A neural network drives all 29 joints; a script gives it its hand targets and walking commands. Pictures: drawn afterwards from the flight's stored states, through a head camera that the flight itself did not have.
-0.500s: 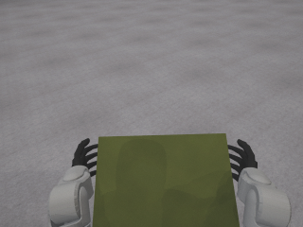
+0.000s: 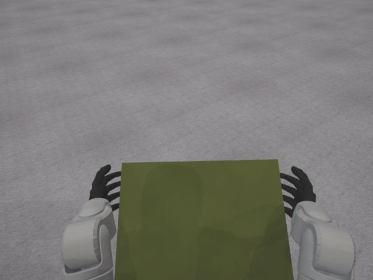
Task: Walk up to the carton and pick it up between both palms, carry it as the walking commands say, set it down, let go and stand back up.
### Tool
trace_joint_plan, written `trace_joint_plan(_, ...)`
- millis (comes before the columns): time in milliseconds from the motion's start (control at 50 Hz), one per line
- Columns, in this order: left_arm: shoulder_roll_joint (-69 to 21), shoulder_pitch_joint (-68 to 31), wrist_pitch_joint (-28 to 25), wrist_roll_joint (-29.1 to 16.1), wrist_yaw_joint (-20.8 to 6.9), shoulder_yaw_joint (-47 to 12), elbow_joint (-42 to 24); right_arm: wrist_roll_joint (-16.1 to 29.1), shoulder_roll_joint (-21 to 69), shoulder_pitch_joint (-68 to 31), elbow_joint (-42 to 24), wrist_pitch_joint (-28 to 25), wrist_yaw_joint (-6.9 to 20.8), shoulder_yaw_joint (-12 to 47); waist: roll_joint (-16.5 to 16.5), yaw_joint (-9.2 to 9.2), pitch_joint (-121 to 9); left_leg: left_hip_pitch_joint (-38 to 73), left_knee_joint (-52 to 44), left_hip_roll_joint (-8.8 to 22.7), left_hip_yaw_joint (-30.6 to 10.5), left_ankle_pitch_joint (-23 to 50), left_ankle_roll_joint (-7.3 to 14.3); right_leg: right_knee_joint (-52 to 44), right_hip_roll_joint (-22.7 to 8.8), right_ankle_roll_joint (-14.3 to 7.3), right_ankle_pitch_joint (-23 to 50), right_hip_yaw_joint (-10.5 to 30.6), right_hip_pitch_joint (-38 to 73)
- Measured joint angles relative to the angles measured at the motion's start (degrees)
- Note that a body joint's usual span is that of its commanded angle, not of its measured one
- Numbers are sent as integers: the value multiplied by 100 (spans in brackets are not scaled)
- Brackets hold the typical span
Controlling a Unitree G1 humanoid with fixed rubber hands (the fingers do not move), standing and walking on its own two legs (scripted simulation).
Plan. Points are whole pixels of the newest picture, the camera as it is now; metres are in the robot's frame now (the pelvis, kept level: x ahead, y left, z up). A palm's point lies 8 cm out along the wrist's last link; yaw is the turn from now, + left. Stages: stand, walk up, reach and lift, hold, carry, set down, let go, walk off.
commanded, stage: carry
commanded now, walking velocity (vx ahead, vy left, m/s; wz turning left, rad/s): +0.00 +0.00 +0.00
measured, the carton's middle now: (199, 215) +0.27 +0.00 +0.00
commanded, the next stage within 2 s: hold in 1.62 s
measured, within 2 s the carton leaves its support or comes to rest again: neither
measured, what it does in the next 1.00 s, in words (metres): stands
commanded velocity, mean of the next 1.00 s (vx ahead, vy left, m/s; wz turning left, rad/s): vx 0.00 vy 0.00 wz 0.00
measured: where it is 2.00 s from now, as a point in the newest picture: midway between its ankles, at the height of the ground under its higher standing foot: outside the picture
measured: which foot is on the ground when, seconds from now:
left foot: down 0.00-1.00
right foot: down 0.00-1.00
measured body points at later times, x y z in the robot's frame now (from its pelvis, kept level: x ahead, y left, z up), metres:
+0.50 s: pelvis +0.02 +0.01 +0.00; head +0.00 +0.01 +0.45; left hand +0.27 +0.20 +0.09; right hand +0.27 -0.18 +0.09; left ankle +0.05 +0.09 -0.74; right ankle +0.02 -0.12 -0.74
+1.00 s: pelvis +0.03 +0.01 +0.00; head +0.01 +0.02 +0.45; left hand +0.29 +0.20 +0.07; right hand +0.28 -0.18 +0.07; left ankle +0.05 +0.09 -0.74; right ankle +0.02 -0.12 -0.74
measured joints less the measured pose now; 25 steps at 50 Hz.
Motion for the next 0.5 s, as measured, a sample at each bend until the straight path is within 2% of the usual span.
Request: trace_joint_plan(500,0,-30,-19,-42,25,-2,-63,25,0,17,-67,-49,-10,-1,2,-3,65,94,35,-70,76,-184,70,34,-72,87,-154,81,76)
